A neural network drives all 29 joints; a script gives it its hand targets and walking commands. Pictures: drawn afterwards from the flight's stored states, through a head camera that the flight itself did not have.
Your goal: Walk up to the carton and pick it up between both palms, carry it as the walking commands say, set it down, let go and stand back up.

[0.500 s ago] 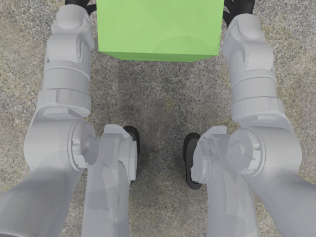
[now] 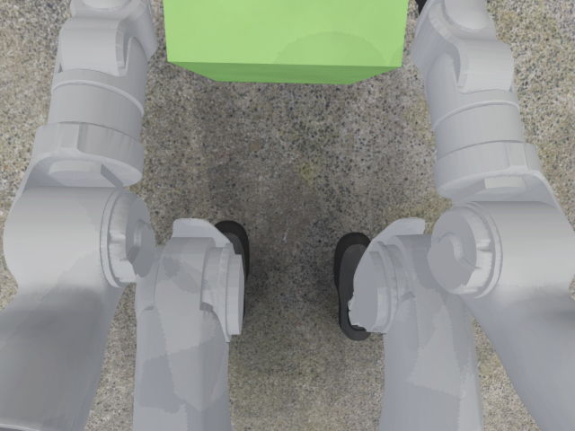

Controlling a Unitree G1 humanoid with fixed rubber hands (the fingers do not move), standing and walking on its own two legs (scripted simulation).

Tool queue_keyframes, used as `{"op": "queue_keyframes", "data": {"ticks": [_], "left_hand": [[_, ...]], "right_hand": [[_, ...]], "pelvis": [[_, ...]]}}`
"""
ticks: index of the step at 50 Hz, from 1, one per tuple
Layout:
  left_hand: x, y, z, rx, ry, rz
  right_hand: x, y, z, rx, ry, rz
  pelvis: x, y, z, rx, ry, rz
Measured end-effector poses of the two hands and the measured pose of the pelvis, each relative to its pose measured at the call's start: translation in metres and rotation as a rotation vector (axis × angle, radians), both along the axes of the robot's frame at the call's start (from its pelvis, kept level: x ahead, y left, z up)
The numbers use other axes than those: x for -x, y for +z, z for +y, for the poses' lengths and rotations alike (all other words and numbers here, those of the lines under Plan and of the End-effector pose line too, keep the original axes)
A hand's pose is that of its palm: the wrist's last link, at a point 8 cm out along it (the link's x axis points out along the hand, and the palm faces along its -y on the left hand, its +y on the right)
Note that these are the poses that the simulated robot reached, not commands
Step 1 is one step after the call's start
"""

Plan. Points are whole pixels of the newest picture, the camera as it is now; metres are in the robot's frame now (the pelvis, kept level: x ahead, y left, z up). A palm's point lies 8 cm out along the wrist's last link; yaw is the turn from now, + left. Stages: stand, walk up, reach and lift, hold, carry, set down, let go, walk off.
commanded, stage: set down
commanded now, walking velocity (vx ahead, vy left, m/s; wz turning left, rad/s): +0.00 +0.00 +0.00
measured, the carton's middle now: out of the picture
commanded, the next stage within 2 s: none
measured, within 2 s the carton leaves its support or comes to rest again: rests again in 0.34 s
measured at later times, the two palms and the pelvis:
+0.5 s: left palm out of the picture +0.55 +0.19 -0.17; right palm out of the picture +0.55 -0.11 -0.17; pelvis -0.01 +0.00 -0.01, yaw +0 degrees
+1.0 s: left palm out of the picture +0.55 +0.19 -0.18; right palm out of the picture +0.55 -0.12 -0.17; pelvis +0.00 +0.00 -0.01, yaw -1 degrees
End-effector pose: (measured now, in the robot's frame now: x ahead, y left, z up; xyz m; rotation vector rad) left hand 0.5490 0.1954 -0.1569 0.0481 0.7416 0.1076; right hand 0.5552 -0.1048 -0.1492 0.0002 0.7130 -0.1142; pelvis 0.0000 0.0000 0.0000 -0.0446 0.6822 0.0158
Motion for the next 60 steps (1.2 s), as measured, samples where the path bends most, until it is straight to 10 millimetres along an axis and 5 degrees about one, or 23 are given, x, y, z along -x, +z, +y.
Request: {"op": "queue_keyframes", "data": {"ticks": [60], "left_hand": [[0.000,-0.020,-0.002,0.070,-0.062,-0.010]], "right_hand": [[0.000,-0.026,-0.013,-0.027,0.046,0.016]], "pelvis": [[0.005,-0.012,-0.004,-0.013,-0.025,-0.075]]}}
